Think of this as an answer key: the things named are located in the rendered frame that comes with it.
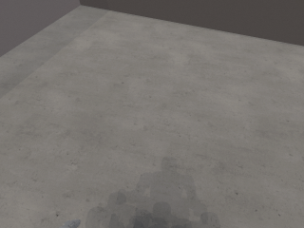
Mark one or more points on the left robot hand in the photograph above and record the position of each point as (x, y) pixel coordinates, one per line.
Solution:
(71, 223)

